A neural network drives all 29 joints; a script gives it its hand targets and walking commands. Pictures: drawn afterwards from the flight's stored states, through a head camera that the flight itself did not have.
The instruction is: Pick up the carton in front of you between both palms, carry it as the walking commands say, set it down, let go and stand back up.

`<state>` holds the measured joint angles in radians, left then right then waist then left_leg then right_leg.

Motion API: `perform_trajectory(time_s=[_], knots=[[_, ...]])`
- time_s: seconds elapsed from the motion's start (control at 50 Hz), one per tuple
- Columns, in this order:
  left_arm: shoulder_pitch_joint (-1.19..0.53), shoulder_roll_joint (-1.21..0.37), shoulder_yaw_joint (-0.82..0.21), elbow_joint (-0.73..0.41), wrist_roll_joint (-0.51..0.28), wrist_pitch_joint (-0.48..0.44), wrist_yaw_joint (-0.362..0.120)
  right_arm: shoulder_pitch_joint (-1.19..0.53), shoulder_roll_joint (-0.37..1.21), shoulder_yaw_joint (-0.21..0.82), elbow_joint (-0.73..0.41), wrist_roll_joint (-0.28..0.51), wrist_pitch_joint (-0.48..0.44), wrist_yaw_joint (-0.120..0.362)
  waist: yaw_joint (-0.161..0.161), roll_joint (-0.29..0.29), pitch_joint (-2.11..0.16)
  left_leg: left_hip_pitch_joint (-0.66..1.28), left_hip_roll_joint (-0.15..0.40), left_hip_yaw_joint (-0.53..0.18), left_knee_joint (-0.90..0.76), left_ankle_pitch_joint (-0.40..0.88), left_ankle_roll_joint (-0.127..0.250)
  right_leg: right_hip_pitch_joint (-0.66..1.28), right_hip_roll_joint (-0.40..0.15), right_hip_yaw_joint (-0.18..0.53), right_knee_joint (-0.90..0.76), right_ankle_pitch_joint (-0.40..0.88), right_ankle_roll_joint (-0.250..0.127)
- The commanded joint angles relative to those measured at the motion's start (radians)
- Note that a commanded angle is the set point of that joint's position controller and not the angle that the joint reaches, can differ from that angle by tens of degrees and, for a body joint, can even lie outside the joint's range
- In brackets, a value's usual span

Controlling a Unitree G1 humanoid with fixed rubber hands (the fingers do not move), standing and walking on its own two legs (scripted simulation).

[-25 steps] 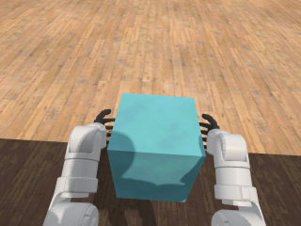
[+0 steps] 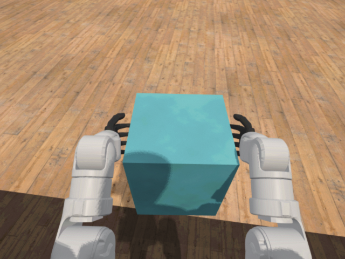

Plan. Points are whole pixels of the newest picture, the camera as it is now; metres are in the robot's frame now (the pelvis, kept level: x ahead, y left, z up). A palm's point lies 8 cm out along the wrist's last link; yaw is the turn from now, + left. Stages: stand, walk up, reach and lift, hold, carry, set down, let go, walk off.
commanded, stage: carry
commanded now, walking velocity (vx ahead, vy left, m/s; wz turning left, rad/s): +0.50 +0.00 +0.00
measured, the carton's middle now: (178, 157) +0.37 +0.01 +0.04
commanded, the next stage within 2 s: none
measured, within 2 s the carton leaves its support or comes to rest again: neither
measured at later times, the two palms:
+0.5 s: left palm (131, 79) +0.67 +0.18 +0.07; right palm (218, 82) +0.66 -0.12 +0.07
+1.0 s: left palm (151, 39) +0.98 +0.15 +0.07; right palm (218, 42) +0.98 -0.15 +0.07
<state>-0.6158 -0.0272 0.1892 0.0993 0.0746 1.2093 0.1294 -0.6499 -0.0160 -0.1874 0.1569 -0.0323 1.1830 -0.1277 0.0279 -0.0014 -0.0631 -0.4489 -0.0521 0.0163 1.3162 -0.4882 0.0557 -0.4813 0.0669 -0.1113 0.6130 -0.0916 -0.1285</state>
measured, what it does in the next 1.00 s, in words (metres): goes down: left foot 0.04 m lower, then right foot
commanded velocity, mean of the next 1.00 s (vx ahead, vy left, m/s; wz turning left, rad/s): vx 0.50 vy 0.00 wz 0.00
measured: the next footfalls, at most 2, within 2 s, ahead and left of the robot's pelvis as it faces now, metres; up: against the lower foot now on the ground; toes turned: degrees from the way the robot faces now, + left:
left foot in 0.44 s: +0.44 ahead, +0.08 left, -0.04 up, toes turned +1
right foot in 0.96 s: +0.80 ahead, -0.05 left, -0.05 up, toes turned -5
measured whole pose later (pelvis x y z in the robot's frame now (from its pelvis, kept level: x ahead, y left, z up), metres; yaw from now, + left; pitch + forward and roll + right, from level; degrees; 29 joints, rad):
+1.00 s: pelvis +0.63 +0.01 -0.06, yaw +0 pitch +4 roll -1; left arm -0.60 -0.05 0.19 0.04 0.09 1.18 0.14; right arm -0.63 -0.01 -0.19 0.10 -0.03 1.15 -0.13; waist -0.04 0.02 -0.08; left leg -0.13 -0.05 0.06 0.86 -0.45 0.05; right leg -0.53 0.05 -0.15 0.51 -0.07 -0.11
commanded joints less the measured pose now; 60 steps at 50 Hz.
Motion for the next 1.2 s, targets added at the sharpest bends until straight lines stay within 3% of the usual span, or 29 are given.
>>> perform_trajectory(time_s=[0.0, 0.04, 0.14, 0.3, 0.34, 0.38, 0.4, 0.42, 0.44, 0.46, 0.48, 0.5, 0.52, 0.56, 0.62, 0.68, 0.76, 0.84, 0.88, 0.92, 0.94, 0.96, 0.98, 1.0, 1.02, 1.04, 1.08, 1.12, 1.18], knots=[[-0.811, -1.097, -0.662, -0.158, -0.499, -0.032, -0.255, -0.703, 1.121, 0.605, -0.145, 0.385, -0.007, 0.225, 0.003, -0.032, -0.400, -0.223, 0.078, -0.049, -0.083, 0.078, -0.017, 0.431, -0.319, 0.481, -0.242, 0.029, -0.100], [-0.828, -1.129, -0.673, -0.178, -0.525, -0.040, -0.262, -0.687, 1.137, 0.604, -0.153, 0.371, -0.015, 0.213, 0.001, -0.064, -0.402, -0.224, 0.086, -0.031, -0.162, 0.115, -0.030, 0.423, -0.303, 0.428, -0.248, 0.098, -0.087], [-0.787, -1.124, -0.678, -0.195, -0.527, -0.053, -0.263, -0.648, 1.133, 0.631, -0.181, 0.348, -0.032, 0.192, 0.035, -0.090, -0.424, -0.368, 0.101, -0.001, -0.309, 0.286, -0.036, 0.600, -0.276, 0.321, -0.167, 0.517, -0.052], [-0.641, -1.064, -0.660, -0.101, -0.464, -0.054, -0.273, -0.574, 1.085, 0.646, -0.130, 0.314, -0.022, 0.204, 0.103, -0.103, -0.330, -0.291, 0.012, 0.110, -0.774, 0.592, -0.007, 0.710, -0.162, 0.195, -0.091, 0.618, -0.018], [-0.635, -1.067, -0.656, -0.064, -0.459, -0.062, -0.278, -0.567, 1.079, 0.631, -0.100, 0.304, -0.022, 0.216, 0.085, -0.119, -0.312, -0.129, 0.004, 0.108, -0.888, 0.663, 0.029, 0.643, -0.166, 0.174, -0.043, 0.599, -0.011], [-0.649, -1.084, -0.659, -0.028, -0.466, -0.069, -0.284, -0.539, 1.065, 0.601, -0.057, 0.285, -0.027, 0.224, 0.008, -0.119, -0.357, 0.145, -0.007, 0.132, -0.954, 0.700, 0.049, 0.546, -0.157, 0.116, 0.145, 0.632, 0.034], [-0.664, -1.087, -0.661, -0.012, -0.467, -0.073, -0.287, -0.517, 1.055, 0.581, -0.038, 0.276, -0.031, 0.230, -0.044, -0.078, -0.402, 0.344, 0.047, 0.091, -0.943, 0.745, 0.043, 0.419, -0.128, 0.072, 0.316, 0.469, 0.061], [-0.666, -1.097, -0.658, 0.002, -0.467, -0.077, -0.290, -0.502, 1.036, 0.557, -0.020, 0.273, -0.034, 0.236, -0.051, 0.052, -0.455, 0.586, 0.231, -0.097, -0.771, 1.070, 0.039, 0.174, -0.088, 0.045, 0.492, -0.044, 0.077], [-0.677, -1.111, -0.651, 0.033, -0.467, -0.071, -0.289, -0.502, 1.015, 0.522, 0.017, 0.260, -0.038, 0.238, -0.076, 0.270, -0.517, 0.832, 0.446, -0.450, -0.720, 1.261, 0.212, -0.133, 0.041, 0.089, 0.759, -0.535, 0.125], [-0.680, -1.127, -0.635, 0.032, -0.469, -0.071, -0.284, -0.500, 1.015, 0.517, 0.032, 0.266, -0.046, 0.242, -0.101, 0.277, -0.597, 0.903, 0.502, -0.619, -0.763, 0.860, 0.340, -0.324, 0.018, 0.150, 0.944, -0.560, 0.119], [-0.719, -1.126, -0.644, -0.014, -0.468, -0.079, -0.277, -0.518, 1.082, 0.553, 0.011, 0.302, -0.056, 0.250, -0.105, 0.171, -0.539, 0.768, 0.412, -0.595, -0.844, 0.531, 0.305, -0.349, -0.028, 0.163, 0.898, -0.473, 0.088], [-0.763, -1.140, -0.650, -0.053, -0.469, -0.088, -0.267, -0.610, 1.133, 0.589, -0.061, 0.347, -0.064, 0.260, -0.083, 0.070, -0.462, 0.624, 0.355, -0.518, -0.888, 0.421, 0.241, -0.318, -0.060, 0.157, 0.804, -0.396, 0.080], [-0.772, -1.150, -0.644, -0.084, -0.464, -0.096, -0.254, -0.695, 1.177, 0.624, -0.124, 0.398, -0.068, 0.267, -0.056, 0.030, -0.421, 0.523, 0.335, -0.465, -0.920, 0.427, 0.203, -0.282, -0.089, 0.156, 0.721, -0.349, 0.083], [-0.743, -1.153, -0.642, -0.123, -0.447, -0.105, -0.228, -0.770, 1.222, 0.670, -0.194, 0.469, -0.078, 0.273, -0.039, 0.045, -0.401, 0.395, 0.302, -0.383, -0.962, 0.414, 0.153, -0.191, -0.108, 0.142, 0.633, -0.293, 0.096], [-0.659, -1.143, -0.650, -0.130, -0.413, -0.116, -0.200, -0.707, 1.216, 0.685, -0.206, 0.486, -0.083, 0.272, -0.052, 0.091, -0.423, 0.467, 0.269, -0.275, -0.921, 0.687, 0.151, -0.255, -0.121, 0.106, 0.536, -0.217, 0.118], [-0.606, -1.119, -0.669, -0.142, -0.385, -0.123, -0.186, -0.639, 1.193, 0.695, -0.205, 0.479, -0.087, 0.273, -0.079, 0.095, -0.437, 0.604, 0.250, -0.223, -0.861, 0.943, 0.127, -0.373, -0.119, 0.082, 0.473, -0.136, 0.123], [-0.626, -1.073, -0.704, -0.200, -0.386, -0.119, -0.180, -0.632, 1.140, 0.709, -0.253, 0.469, -0.085, 0.271, -0.103, 0.093, -0.394, 0.680, 0.216, -0.175, -0.838, 1.050, 0.107, -0.431, -0.099, 0.048, 0.346, -0.029, 0.106], [-0.615, -1.001, -0.701, -0.203, -0.381, -0.086, -0.181, -0.583, 1.068, 0.696, -0.235, 0.446, -0.056, 0.266, -0.130, 0.095, -0.335, 0.679, 0.166, -0.110, -0.815, 1.084, 0.093, -0.321, -0.040, -0.026, 0.047, 0.123, 0.083], [-0.596, -0.969, -0.683, -0.174, -0.370, -0.064, -0.187, -0.566, 1.047, 0.685, -0.195, 0.434, -0.043, 0.265, -0.118, 0.110, -0.319, 0.604, 0.152, -0.065, -0.794, 1.132, 0.069, -0.132, -0.005, -0.060, -0.112, 0.217, 0.055], [-0.584, -0.943, -0.654, -0.136, -0.363, -0.049, -0.195, -0.570, 1.041, 0.672, -0.154, 0.425, -0.033, 0.266, -0.048, 0.140, -0.363, 0.508, 0.161, -0.017, -0.642, 1.197, 0.024, 0.166, 0.013, -0.074, -0.194, 0.257, 0.033], [-0.589, -0.939, -0.639, -0.123, -0.359, -0.045, -0.200, -0.584, 1.039, 0.668, -0.135, 0.425, -0.029, 0.270, -0.001, 0.116, -0.410, 0.416, 0.144, 0.034, -0.490, 1.087, -0.003, 0.364, -0.026, -0.040, -0.240, 0.320, 0.028], [-0.583, -0.931, -0.617, -0.106, -0.356, -0.041, -0.207, -0.618, 1.044, 0.663, -0.127, 0.427, -0.024, 0.273, 0.003, -0.030, -0.485, 0.197, 0.110, 0.046, -0.300, 0.568, -0.025, 0.626, -0.236, 0.169, -0.105, 0.605, 0.002], [-0.584, -0.907, -0.591, -0.059, -0.342, -0.038, -0.209, -0.623, 1.067, 0.649, -0.091, 0.429, -0.010, 0.272, 0.017, -0.260, -0.591, -0.142, -0.035, 0.001, 0.040, -0.100, -0.085, 0.919, -0.486, 0.571, -0.055, 0.660, -0.201], [-0.541, -0.935, -0.584, -0.016, -0.358, -0.036, -0.215, -0.609, 1.068, 0.643, -0.079, 0.425, -0.006, 0.268, 0.036, -0.209, -0.632, -0.263, -0.004, -0.059, 0.158, -0.086, -0.051, 0.922, -0.486, 0.685, -0.143, 0.262, -0.246], [-0.574, -0.994, -0.599, -0.038, -0.379, -0.042, -0.225, -0.642, 1.091, 0.637, -0.095, 0.420, -0.009, 0.266, 0.031, -0.139, -0.558, -0.306, 0.038, -0.063, 0.124, -0.011, -0.025, 0.816, -0.418, 0.629, -0.208, 0.070, -0.193], [-0.657, -1.040, -0.624, -0.078, -0.410, -0.047, -0.235, -0.675, 1.119, 0.631, -0.108, 0.417, -0.017, 0.263, 0.016, -0.053, -0.482, -0.296, 0.059, -0.056, 0.044, 0.055, -0.020, 0.700, -0.381, 0.549, -0.248, 0.058, -0.140], [-0.785, -1.116, -0.669, -0.151, -0.473, -0.055, -0.246, -0.706, 1.150, 0.626, -0.145, 0.407, -0.027, 0.250, -0.004, -0.021, -0.435, -0.230, 0.094, -0.053, -0.054, 0.111, -0.026, 0.542, -0.348, 0.457, -0.291, 0.011, -0.103], [-0.820, -1.142, -0.685, -0.195, -0.509, -0.059, -0.250, -0.696, 1.162, 0.629, -0.172, 0.400, -0.033, 0.233, -0.017, -0.046, -0.429, -0.202, 0.103, -0.028, -0.144, 0.138, -0.036, 0.493, -0.320, 0.383, -0.320, -0.010, -0.086], [-0.792, -1.136, -0.688, -0.221, -0.520, -0.058, -0.252, -0.655, 1.150, 0.639, -0.201, 0.379, -0.037, 0.209, -0.014, -0.084, -0.432, -0.241, 0.123, 0.006, -0.285, 0.175, -0.058, 0.541, -0.318, 0.311, -0.328, 0.136, -0.091]])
